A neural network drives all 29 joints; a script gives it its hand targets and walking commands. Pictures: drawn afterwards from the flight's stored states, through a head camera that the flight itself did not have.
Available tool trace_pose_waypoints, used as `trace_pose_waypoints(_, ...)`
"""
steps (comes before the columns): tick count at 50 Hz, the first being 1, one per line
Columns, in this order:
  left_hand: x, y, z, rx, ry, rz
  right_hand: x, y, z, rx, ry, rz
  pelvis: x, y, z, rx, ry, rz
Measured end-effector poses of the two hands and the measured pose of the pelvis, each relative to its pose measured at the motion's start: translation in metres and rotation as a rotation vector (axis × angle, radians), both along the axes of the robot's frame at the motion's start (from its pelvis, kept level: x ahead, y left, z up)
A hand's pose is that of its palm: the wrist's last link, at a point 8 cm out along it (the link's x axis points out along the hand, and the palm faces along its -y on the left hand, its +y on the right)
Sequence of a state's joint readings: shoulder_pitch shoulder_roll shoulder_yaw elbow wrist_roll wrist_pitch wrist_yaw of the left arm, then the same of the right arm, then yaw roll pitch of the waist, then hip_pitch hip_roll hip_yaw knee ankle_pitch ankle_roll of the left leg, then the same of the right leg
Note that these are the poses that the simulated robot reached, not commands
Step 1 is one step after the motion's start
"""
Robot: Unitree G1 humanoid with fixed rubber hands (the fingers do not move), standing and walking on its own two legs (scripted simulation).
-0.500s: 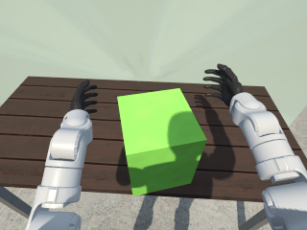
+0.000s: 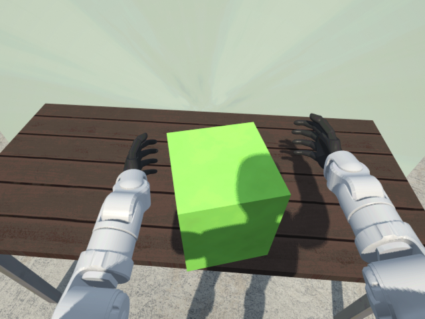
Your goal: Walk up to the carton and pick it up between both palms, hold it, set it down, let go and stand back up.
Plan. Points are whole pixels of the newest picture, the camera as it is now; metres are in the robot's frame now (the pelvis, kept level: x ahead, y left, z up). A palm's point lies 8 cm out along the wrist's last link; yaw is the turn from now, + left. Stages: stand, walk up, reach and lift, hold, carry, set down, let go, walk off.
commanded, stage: reach and lift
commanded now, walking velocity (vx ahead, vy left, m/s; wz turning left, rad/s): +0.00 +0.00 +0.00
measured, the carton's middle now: (219, 197) +0.41 +0.05 -0.02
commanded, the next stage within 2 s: none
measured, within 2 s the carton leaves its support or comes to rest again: neither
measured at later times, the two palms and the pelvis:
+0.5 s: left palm (145, 197) +0.36 +0.21 +0.01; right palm (303, 175) +0.45 -0.13 +0.04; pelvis +0.01 +0.01 -0.01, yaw +0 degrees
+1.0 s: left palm (152, 197) +0.36 +0.19 +0.02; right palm (290, 179) +0.44 -0.10 +0.03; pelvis +0.00 +0.00 -0.01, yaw +0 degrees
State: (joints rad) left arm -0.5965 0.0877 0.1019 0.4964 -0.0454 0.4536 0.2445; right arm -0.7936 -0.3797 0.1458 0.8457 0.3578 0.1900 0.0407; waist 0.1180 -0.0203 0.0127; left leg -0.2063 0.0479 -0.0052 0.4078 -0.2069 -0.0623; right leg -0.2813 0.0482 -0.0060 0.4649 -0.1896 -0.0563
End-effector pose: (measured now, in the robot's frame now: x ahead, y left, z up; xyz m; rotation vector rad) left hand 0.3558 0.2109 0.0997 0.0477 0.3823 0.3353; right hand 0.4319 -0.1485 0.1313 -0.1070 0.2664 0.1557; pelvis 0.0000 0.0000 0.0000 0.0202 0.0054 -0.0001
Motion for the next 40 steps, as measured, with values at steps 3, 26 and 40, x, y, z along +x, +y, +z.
trace_pose_waypoints(3,0.001,-0.002,-0.011,-0.009,-0.012,0.0,0.0,-0.001,-0.01,-0.005,0.001,0.006,0.001,0.0,0.0,0.0,0.007,0.0)
trace_pose_waypoints(26,0.005,-0.004,-0.088,-0.017,-0.064,0.013,0.017,0.021,-0.091,0.023,-0.026,0.035,0.006,0.005,-0.006,-0.012,0.243,-0.001)
trace_pose_waypoints(40,0.008,-0.017,-0.084,-0.073,-0.098,0.024,0.015,0.036,-0.095,0.082,-0.015,0.017,0.007,0.004,-0.006,-0.011,0.254,-0.002)
